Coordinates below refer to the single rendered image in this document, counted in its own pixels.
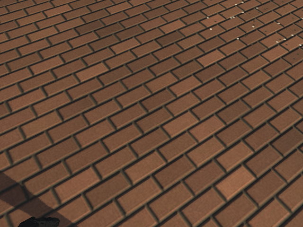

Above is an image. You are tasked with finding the robot left hand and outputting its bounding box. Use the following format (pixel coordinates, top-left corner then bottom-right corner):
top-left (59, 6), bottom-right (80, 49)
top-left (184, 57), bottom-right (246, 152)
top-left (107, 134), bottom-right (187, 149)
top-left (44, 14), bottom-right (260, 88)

top-left (18, 217), bottom-right (60, 227)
